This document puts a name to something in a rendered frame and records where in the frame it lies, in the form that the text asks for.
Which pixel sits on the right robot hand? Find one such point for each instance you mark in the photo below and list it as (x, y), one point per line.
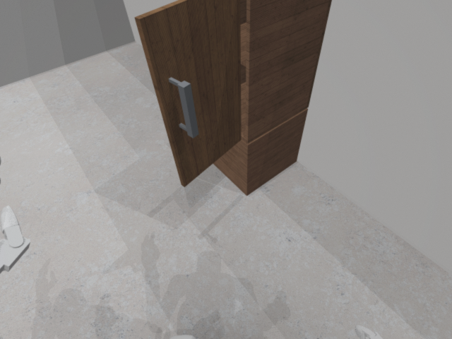
(364, 333)

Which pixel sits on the cupboard door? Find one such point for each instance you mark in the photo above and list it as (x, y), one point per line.
(197, 41)

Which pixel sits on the left robot hand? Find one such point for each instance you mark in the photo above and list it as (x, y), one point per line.
(14, 245)

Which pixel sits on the handle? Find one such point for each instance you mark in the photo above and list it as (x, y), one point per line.
(188, 108)

